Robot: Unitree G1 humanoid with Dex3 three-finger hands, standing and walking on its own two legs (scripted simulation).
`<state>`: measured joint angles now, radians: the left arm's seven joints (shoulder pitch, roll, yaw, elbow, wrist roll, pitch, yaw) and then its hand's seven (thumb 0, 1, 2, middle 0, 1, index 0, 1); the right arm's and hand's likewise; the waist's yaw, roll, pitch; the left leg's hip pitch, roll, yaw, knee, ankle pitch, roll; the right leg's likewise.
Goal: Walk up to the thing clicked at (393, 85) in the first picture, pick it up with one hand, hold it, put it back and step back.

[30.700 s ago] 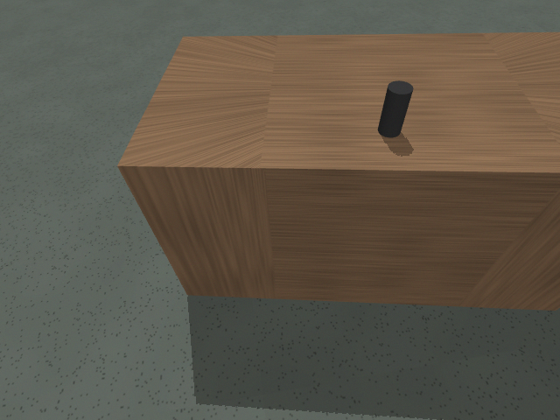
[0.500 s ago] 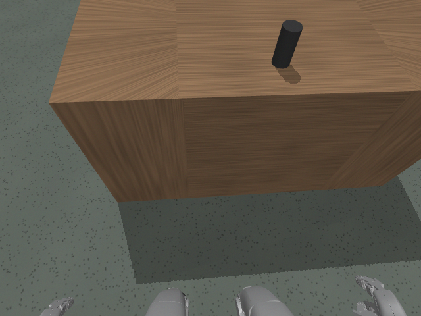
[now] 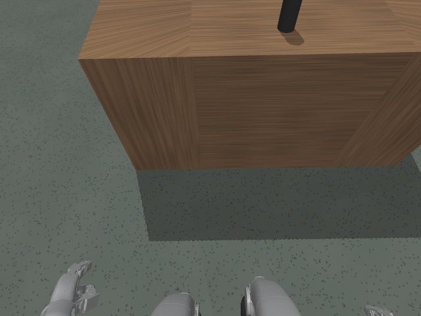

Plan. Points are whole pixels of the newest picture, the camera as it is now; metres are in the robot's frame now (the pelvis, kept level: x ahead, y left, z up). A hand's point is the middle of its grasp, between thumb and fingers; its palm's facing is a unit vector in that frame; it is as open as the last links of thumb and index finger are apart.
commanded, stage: step back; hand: right
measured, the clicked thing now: (290, 9) +0.94 -0.22 +0.01
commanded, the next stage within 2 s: stand in 1.50 s
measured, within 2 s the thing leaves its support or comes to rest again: neither
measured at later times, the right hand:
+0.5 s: hand out of the picture -0.08 -0.32 -0.15, palm faces -0.06 +0.92 -0.38, open 7.4 cm
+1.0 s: hand out of the picture -0.12 -0.29 -0.14, palm faces -0.07 +0.94 -0.35, open 7.4 cm
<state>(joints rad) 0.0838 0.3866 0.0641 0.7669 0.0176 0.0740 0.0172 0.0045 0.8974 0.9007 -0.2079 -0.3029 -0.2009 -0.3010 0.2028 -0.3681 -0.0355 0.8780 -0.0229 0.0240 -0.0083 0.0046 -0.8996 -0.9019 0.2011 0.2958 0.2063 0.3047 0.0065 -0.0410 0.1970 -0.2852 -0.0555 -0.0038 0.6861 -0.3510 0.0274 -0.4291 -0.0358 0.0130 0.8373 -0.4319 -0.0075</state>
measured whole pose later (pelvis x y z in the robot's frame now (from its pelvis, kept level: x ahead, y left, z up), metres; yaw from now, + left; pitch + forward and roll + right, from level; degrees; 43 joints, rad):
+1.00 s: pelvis -0.21 -0.04 +0.01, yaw +2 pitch -3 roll -1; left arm 0.22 0.35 0.05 1.00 0.03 -0.03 -0.01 0.01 0.90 0.90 -0.21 -0.30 -0.20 -0.30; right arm 0.19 -0.37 -0.04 0.98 -0.03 0.01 0.01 0.00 -0.90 -0.90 0.20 0.30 0.21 0.30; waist 0.02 0.03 0.06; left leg -0.26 0.00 -0.05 0.76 -0.51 0.01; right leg -0.27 0.01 -0.02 0.59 -0.27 -0.02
